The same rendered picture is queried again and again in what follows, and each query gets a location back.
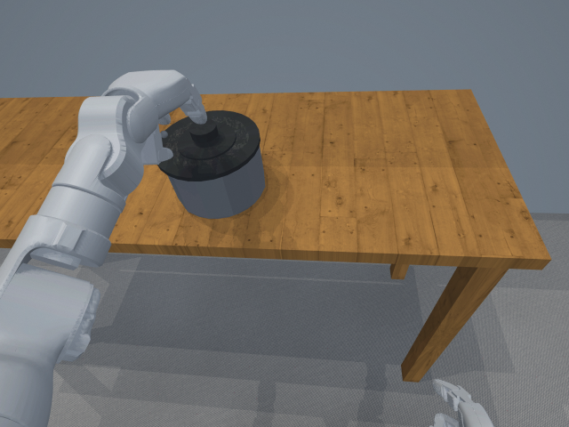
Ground robot left forearm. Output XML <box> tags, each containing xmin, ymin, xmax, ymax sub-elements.
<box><xmin>0</xmin><ymin>85</ymin><xmax>158</xmax><ymax>299</ymax></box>

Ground robot right hand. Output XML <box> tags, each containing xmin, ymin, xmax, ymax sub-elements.
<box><xmin>429</xmin><ymin>379</ymin><xmax>494</xmax><ymax>427</ymax></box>

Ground robot left hand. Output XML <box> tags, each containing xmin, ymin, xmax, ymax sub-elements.
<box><xmin>108</xmin><ymin>70</ymin><xmax>207</xmax><ymax>165</ymax></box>

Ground pot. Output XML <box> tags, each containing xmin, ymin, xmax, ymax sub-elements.
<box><xmin>168</xmin><ymin>147</ymin><xmax>265</xmax><ymax>219</ymax></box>

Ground table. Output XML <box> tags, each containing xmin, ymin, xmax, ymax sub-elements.
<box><xmin>0</xmin><ymin>89</ymin><xmax>551</xmax><ymax>383</ymax></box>

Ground lid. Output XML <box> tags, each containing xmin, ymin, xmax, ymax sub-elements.
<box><xmin>158</xmin><ymin>110</ymin><xmax>260</xmax><ymax>181</ymax></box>

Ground robot left upper arm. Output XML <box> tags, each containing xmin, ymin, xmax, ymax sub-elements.
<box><xmin>0</xmin><ymin>263</ymin><xmax>100</xmax><ymax>427</ymax></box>

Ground knob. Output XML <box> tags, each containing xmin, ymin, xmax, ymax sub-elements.
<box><xmin>189</xmin><ymin>118</ymin><xmax>218</xmax><ymax>143</ymax></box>

